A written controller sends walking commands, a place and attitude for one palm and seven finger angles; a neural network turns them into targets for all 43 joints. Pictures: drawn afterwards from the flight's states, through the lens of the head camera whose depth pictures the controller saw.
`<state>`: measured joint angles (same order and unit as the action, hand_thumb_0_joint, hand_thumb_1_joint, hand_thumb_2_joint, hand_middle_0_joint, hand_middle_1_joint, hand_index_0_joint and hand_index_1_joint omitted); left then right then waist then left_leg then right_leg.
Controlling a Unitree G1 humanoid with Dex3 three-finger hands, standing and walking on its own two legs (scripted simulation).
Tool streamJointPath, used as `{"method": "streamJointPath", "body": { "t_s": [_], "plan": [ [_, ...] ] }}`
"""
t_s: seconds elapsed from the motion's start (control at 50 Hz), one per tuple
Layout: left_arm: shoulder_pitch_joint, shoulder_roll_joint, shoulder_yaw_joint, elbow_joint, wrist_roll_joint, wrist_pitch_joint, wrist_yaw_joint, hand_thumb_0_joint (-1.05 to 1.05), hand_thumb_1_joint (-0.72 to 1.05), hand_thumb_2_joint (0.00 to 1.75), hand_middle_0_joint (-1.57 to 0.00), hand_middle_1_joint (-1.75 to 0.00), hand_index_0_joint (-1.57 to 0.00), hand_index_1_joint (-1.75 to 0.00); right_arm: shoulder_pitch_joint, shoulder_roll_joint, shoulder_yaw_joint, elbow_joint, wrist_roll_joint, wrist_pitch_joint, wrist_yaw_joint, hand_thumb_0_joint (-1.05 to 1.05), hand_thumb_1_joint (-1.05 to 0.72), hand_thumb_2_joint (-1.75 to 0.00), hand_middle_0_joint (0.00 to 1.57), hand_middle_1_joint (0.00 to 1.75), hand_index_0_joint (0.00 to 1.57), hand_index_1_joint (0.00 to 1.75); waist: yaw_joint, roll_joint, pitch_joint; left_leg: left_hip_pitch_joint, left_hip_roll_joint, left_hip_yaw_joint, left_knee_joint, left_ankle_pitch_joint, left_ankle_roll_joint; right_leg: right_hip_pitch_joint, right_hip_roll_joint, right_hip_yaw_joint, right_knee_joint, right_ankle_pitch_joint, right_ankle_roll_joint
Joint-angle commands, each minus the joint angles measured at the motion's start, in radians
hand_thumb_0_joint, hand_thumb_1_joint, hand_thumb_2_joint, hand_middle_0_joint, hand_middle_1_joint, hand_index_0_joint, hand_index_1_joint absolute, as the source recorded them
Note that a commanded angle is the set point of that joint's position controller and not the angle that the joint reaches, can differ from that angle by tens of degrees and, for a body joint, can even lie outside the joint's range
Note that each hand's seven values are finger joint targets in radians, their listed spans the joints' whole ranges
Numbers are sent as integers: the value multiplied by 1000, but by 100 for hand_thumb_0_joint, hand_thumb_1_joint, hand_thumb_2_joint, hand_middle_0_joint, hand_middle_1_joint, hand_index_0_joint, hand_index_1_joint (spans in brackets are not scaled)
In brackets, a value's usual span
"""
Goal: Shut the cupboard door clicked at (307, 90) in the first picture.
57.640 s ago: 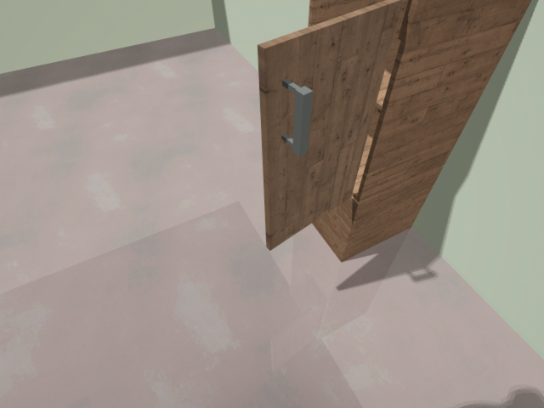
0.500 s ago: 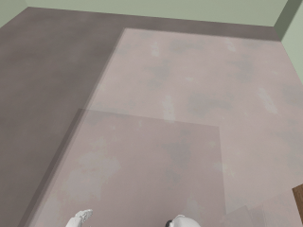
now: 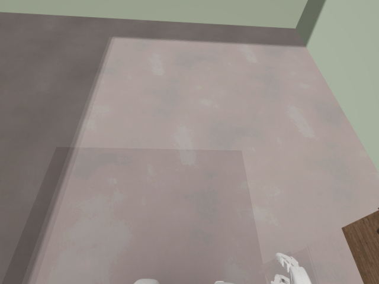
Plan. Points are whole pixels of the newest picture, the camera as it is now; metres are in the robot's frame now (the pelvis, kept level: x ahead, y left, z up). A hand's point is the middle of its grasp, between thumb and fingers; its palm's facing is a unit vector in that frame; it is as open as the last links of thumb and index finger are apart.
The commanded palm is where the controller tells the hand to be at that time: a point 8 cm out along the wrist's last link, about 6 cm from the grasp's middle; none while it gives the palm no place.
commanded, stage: turn to face it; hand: left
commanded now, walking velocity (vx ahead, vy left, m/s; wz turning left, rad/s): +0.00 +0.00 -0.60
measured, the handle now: out of the picture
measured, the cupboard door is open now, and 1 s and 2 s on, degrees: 20 20 20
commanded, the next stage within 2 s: take the last steps up to it in 1.68 s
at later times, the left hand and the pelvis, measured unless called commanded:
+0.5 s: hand (140, 248) +0.20 +0.14 -0.14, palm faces -0.35 -0.89 -0.28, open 7.4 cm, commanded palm none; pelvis +0.03 -0.02 +0.00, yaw -20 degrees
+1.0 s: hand (155, 220) +0.28 +0.11 -0.15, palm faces -0.57 -0.80 -0.21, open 7.4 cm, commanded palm none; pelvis +0.07 +0.00 +0.01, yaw -37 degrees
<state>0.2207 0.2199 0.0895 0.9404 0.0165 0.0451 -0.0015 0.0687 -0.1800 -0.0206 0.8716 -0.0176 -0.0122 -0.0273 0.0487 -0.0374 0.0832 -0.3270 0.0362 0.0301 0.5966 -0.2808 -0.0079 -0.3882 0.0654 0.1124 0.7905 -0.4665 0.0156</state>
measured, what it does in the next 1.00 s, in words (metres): steps on the spot, turning right: right foot, then left foot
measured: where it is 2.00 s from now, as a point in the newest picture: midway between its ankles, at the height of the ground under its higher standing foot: outside the picture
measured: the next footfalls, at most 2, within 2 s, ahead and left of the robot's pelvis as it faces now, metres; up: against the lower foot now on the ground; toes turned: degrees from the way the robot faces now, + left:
right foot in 0.36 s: +0.03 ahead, -0.14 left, +0.00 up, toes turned -21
left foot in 0.74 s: +0.16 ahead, +0.09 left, +0.00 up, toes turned -23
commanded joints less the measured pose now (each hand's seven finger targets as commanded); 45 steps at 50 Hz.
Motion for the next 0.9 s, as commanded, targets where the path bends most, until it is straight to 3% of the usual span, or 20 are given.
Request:
{"method": "streamJointPath", "body": {
  "t_s": [0.0, 0.06, 0.16, 0.24, 0.3, 0.32, 0.34, 0.36, 0.38, 0.42, 0.44, 0.48, 0.6, 0.66, 0.68, 0.7, 0.72, 0.74, 0.8, 0.88],
  "plan": [
    [3, 111, 36, -96, 8, -11, -10, 0, 90, 90, -20, -30, -20, -30, 102, -210, -50, -66, -17, 0, -20, 0, -90, -90, 20, 30, 20, 30, -44, 223, -106, 196, 356, -225, -261, 549, 156, -188, -70, -57, 420, -64, 38],
    [3, 94, 26, -105, 3, 4, -27, 0, 90, 90, -20, -30, -20, -30, 90, -187, -42, -76, -14, 2, -18, 0, -90, -90, 20, 30, 20, 30, -34, 222, -106, 213, 278, -58, -246, 550, 121, -176, -87, -100, 411, 28, 52],
    [-92, 74, 12, -145, 2, 8, -40, 0, 90, 90, -20, -30, -20, -30, 173, -214, -61, -44, -13, 6, -12, 0, -90, -90, 20, 30, 20, 30, -77, 223, -115, 286, 300, 11, -227, 552, 131, -142, -107, -159, 180, 41, 50],
    [-116, 78, 1, -156, 4, -4, -41, 0, 90, 90, -20, -30, -20, -30, 196, -243, -74, -25, -14, 13, -2, 0, -90, -90, 20, 30, 20, 30, -95, 277, -129, 300, 310, 61, -158, 602, 115, -39, -77, -218, -32, 47, 25],
    [-43, 104, 5, -133, 3, -14, -37, 0, 90, 90, -20, -30, -20, -30, 166, -260, -79, -30, -7, 18, 5, 0, -90, -90, 20, 30, 20, 30, -43, 226, -153, 213, 296, 110, -42, 515, 56, 153, -63, -234, -259, 226, -7],
    [49, 149, 14, -109, 7, -23, -31, 0, 90, 90, -20, -30, -20, -30, 150, -250, -81, -38, 3, 18, 11, 0, -90, -90, 20, 30, 20, 30, 8, 136, -194, 123, 260, 152, 94, 414, 9, 310, -116, -163, -371, 374, -32],
    [110, 267, 35, -90, 17, -37, -15, 0, 90, 90, -20, -30, -20, -30, 142, -164, -60, -73, 11, 20, 18, 0, -90, -90, 20, 30, 20, 30, 36, -189, -213, -156, 125, 201, 314, -58, -54, 502, -349, 149, -422, 664, -125],
    [152, 314, 42, -72, 2, -33, 0, 0, 90, 90, -20, -30, -20, -30, 75, -162, -50, -101, 9, 33, 10, 0, -90, -90, 20, 30, 20, 30, 60, -243, -185, -276, 42, 96, 506, -402, -72, 447, -480, 302, -410, 957, -235],
    [133, 303, 37, -78, 0, -30, 10, 0, 90, 90, -20, -30, -20, -30, 92, -171, -47, -93, 12, 44, 4, 0, -90, -90, 20, 30, 20, 30, 39, -165, -175, -286, 73, -13, 594, -342, -60, 392, -477, 269, -427, 786, -273],
    [6, 245, 33, -110, 3, -26, 19, 0, 90, 90, -20, -30, -20, -30, 84, -172, -51, -75, 6, 40, 4, 0, -90, -90, 20, 30, 20, 30, -6, -215, -127, -341, 91, -36, 603, -234, -70, 349, -376, 217, -433, 667, -231],
    [-56, 221, 22, -126, 2, -23, 21, 0, 90, 90, -20, -30, -20, -30, 108, -183, -53, -52, 5, 41, 9, 0, -90, -90, 20, 30, 20, 30, -36, -176, -137, -281, 101, -34, 583, -167, -78, 307, -333, 135, -419, 639, -206],
    [-76, 206, 15, -138, 3, -29, 14, 0, 90, 90, -20, -30, -20, -30, 142, -163, -52, -37, 3, 46, 16, 0, -90, -90, 20, 30, 20, 30, -62, -120, -139, -204, 68, -6, 514, -113, -87, 234, -282, 74, -414, 644, -180],
    [-57, 223, 27, -127, 12, -25, 7, 0, 90, 90, -20, -30, -20, -30, 138, -144, -46, -46, 9, 32, 10, 0, -90, -90, 20, 30, 20, 30, -47, -127, -132, -105, 21, 16, 211, -131, -86, 206, -276, 151, -385, 600, -195],
    [-98, 214, 31, -130, 4, -16, 6, 0, 90, 90, -20, -30, -20, -30, 228, -144, -46, -22, 13, 18, 1, 0, -90, -90, 20, 30, 20, 30, -92, -125, -142, 64, -2, 27, -39, 17, -77, 133, -241, 166, -305, 567, -141],
    [-109, 181, 25, -137, -4, -11, 6, 0, 90, 90, -20, -30, -20, -30, 276, -170, -50, -4, 10, 7, -2, 0, -90, -90, 20, 30, 20, 30, -112, -60, -165, 186, 29, 6, -178, 109, -70, 66, -188, 130, -239, 485, -95],
    [-70, 114, 14, -149, -15, -3, 0, 0, 90, 90, -20, -30, -20, -30, 294, -261, -64, -4, -4, -4, -6, 0, -90, -90, 20, 30, 20, 30, -103, 200, -186, 289, 233, -219, -278, 195, -1, -76, -52, 25, -79, 200, -28],
    [-62, 90, 5, -161, -14, -4, -5, 0, 90, 90, -20, -30, -20, -30, 308, -322, -74, -17, -10, -2, -11, 0, -90, -90, 20, 30, 20, 30, -103, 379, -181, 293, 435, -392, -302, 363, 113, -165, -1, -90, 158, -175, 12],
    [-78, 121, 5, -165, -5, -4, -5, 0, 90, 90, -20, -30, -20, -30, 289, -308, -68, -30, -15, 6, -9, 0, -90, -90, 20, 30, 20, 30, -105, 249, -160, 218, 461, -369, -276, 355, 169, -135, -56, -42, 298, -174, 3],
    [-91, 116, 21, -138, 2, 5, -28, 0, 90, 90, -20, -30, -20, -30, 169, -231, -50, -60, -17, 2, -17, 0, -90, -90, 20, 30, 20, 30, -58, 248, -76, 162, 338, -156, -272, 445, 132, -172, -89, -76, 412, -39, 35],
    [-102, 78, 8, -138, -4, 11, -39, 0, 90, 90, -20, -30, -20, -30, 208, -218, -57, -38, -14, 6, -18, 0, -90, -90, 20, 30, 20, 30, -75, 238, -122, 290, 297, 6, -210, 576, 122, -147, -97, -145, 250, -4, 43]
  ]
}}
